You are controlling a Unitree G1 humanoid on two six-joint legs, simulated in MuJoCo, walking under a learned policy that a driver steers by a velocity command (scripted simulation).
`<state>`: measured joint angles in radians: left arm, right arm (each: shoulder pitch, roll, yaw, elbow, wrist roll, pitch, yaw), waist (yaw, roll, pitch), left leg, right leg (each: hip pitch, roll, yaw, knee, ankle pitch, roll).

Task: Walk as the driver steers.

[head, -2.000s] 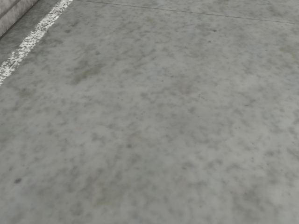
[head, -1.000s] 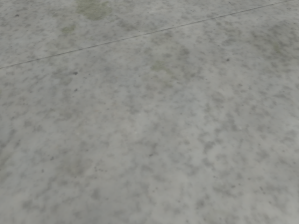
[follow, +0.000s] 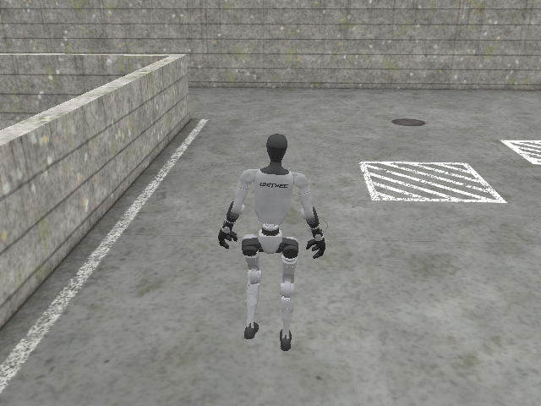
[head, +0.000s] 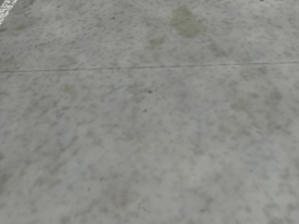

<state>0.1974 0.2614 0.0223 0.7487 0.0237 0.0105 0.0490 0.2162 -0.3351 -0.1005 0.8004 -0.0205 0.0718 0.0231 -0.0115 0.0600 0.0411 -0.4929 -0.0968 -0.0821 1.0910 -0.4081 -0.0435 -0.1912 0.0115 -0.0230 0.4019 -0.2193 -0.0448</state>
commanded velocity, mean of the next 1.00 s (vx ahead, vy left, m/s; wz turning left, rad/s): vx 0.36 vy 0.00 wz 0.18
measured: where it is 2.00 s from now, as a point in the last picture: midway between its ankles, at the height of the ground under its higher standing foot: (144, 207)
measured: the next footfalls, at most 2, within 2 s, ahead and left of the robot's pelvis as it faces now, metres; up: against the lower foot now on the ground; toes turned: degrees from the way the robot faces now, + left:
left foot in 0.30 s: +0.02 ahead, +0.12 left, +0.00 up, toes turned +8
right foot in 0.74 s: +0.39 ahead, -0.02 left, +0.00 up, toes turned +5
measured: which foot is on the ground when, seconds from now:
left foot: up 0.00-0.28, down 0.30-0.76, up 0.78-1.00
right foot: down 0.00-0.30, up 0.32-0.72, down 0.74-1.00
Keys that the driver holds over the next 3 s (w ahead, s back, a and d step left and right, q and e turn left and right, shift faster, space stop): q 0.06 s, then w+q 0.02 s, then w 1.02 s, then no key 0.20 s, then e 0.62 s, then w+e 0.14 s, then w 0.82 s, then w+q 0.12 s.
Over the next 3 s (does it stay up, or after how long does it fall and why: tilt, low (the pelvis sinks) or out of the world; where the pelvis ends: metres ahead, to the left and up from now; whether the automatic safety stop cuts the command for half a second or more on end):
stays up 0.92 -0.06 0.00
